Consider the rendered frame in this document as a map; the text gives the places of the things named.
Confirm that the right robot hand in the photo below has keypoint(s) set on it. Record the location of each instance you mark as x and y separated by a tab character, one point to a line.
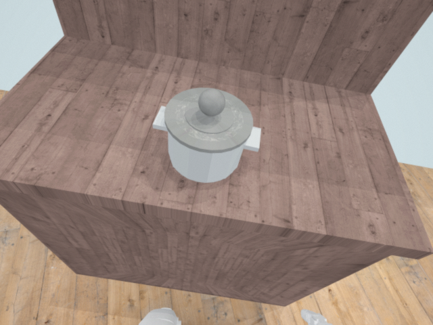
313	318

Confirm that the knob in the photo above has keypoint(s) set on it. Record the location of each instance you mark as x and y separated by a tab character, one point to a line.
211	102

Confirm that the left robot thigh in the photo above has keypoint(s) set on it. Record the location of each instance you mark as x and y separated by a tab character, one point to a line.
161	317

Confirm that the table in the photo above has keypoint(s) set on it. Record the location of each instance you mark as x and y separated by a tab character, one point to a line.
83	169

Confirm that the pot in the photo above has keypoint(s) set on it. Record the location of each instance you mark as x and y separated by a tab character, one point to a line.
201	166

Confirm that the lid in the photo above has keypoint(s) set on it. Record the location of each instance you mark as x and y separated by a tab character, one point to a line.
211	134

